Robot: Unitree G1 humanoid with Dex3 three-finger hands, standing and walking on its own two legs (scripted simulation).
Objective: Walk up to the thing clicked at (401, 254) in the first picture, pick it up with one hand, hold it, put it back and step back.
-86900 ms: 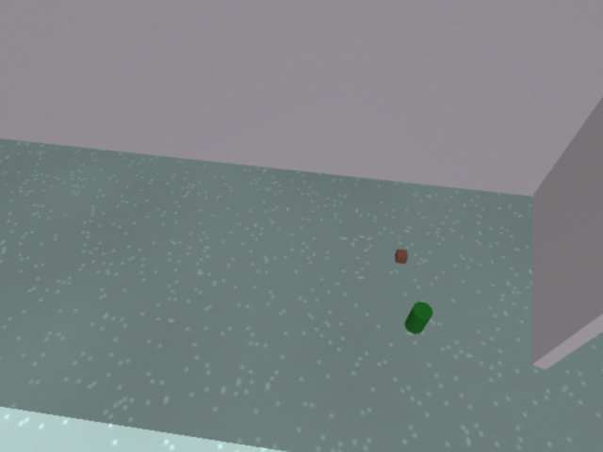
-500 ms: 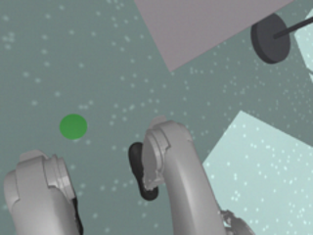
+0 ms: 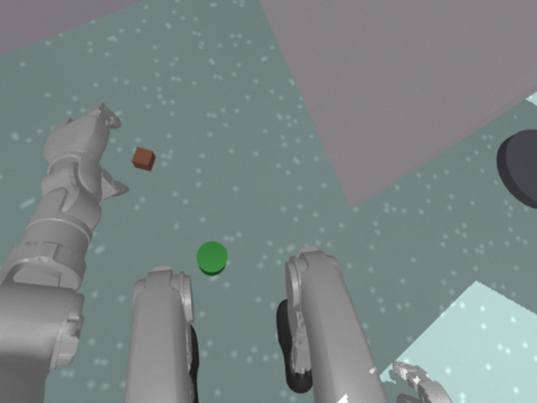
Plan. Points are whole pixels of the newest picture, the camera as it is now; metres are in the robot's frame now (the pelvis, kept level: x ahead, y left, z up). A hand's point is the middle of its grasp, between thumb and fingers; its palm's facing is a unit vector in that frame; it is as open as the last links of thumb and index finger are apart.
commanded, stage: go down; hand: left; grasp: from above
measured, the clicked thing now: (144, 159) +0.62 +0.21 -0.42
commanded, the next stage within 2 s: home in 0.38 s
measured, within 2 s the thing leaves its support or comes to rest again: neither
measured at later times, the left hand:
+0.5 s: hand (79, 200) +0.38 +0.20 +0.00, palm faces -0.15 -0.74 -0.66, open 12.5 cm
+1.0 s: hand (50, 214) +0.35 +0.19 +0.07, palm faces +0.00 -0.85 -0.52, open 12.7 cm
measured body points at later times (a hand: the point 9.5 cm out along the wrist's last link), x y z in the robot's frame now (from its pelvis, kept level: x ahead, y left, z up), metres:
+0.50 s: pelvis +0.02 -0.02 +0.13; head +0.17 +0.00 +0.55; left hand +0.39 +0.23 +0.04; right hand +0.13 -0.28 +0.01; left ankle +0.08 +0.12 -0.40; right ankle +0.10 -0.14 -0.40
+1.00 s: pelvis +0.06 -0.01 +0.21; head +0.17 +0.01 +0.64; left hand +0.35 +0.24 +0.10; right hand +0.18 -0.27 +0.09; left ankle +0.08 +0.12 -0.40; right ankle +0.10 -0.14 -0.40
